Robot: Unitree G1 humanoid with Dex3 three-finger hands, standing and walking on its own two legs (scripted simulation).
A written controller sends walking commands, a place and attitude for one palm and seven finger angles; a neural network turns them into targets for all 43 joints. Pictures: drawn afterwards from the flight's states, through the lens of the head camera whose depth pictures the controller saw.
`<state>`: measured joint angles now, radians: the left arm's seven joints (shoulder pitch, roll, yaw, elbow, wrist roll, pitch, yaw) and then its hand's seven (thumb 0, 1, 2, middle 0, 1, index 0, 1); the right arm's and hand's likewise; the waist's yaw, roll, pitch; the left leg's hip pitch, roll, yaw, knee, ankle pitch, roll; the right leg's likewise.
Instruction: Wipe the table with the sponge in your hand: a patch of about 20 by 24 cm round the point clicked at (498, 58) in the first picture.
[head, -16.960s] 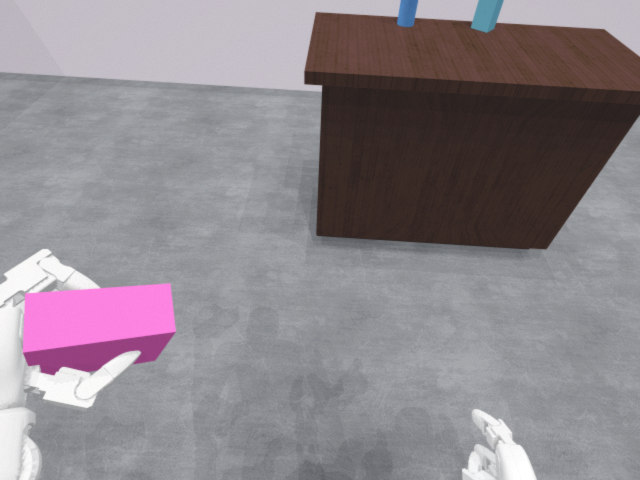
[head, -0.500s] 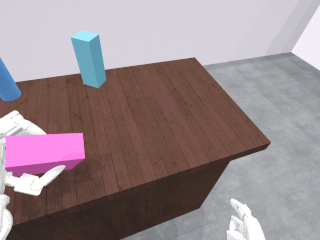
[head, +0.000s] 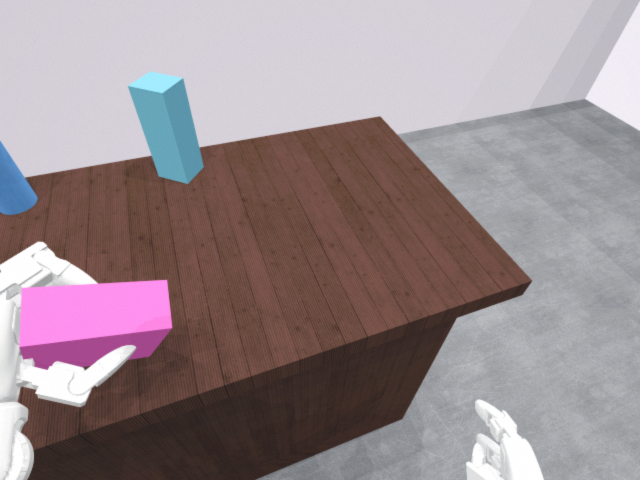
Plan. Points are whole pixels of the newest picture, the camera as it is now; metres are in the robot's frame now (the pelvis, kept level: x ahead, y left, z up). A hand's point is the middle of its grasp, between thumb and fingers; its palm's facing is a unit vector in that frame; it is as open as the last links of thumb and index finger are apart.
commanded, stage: look again from close up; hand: left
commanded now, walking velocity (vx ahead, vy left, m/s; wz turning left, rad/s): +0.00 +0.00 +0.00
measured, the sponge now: (116, 326) +0.22 +0.22 +0.14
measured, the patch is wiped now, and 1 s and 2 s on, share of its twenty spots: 0.00 0.00 0.00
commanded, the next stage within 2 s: shuffle to correct the standing spot in 0.04 s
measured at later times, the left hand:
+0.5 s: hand (112, 304) +0.24 +0.22 +0.16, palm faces +0.36 -0.86 -0.35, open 9.1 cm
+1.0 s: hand (164, 302) +0.25 +0.18 +0.16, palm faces +0.32 -0.88 -0.36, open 9.1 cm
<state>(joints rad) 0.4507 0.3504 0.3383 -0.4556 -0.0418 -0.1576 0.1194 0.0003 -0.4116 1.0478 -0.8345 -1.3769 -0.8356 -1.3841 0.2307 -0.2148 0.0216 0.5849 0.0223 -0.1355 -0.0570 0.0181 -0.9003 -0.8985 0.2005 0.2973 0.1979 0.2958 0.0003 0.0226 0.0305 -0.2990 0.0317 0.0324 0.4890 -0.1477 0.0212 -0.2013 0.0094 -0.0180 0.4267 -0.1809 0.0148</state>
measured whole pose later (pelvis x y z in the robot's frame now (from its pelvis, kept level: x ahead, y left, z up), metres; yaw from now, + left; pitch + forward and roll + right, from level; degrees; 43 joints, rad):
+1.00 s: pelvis +0.03 -0.06 +0.00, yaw +0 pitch -1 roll -1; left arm 0.50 0.37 0.33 -0.53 -0.12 -0.08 0.11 0.00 -0.41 1.05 -0.83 -1.38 -0.83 -1.39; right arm 0.20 -0.21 0.01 0.58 0.04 -0.05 -0.05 0.02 -0.90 -0.90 0.20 0.30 0.20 0.30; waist -0.02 0.03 0.05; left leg -0.31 0.10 -0.01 0.54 -0.21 -0.05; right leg -0.21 0.08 -0.05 0.48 -0.25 -0.07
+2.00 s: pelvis +0.03 -0.05 +0.00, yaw +1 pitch -1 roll -1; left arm 0.50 0.38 0.34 -0.57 -0.12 -0.09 0.12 0.00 -0.41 1.05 -0.83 -1.38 -0.83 -1.39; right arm 0.18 -0.19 0.02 0.57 0.03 -0.04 -0.04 0.02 -0.90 -0.90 0.20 0.30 0.20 0.30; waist -0.01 0.02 0.07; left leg -0.30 0.09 -0.01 0.49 -0.18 -0.05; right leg -0.21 0.07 -0.06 0.45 -0.23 -0.05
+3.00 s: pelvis +0.02 -0.05 +0.00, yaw +0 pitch -1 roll -2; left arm 0.51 0.38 0.33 -0.57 -0.13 -0.07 0.13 0.00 -0.41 1.05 -0.83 -1.38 -0.83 -1.39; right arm 0.18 -0.20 0.02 0.56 0.03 -0.02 -0.04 0.02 -0.90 -0.90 0.20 0.30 0.20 0.30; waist -0.02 0.03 0.06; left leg -0.32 0.10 -0.01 0.52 -0.19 -0.05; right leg -0.23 0.08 -0.06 0.47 -0.23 -0.06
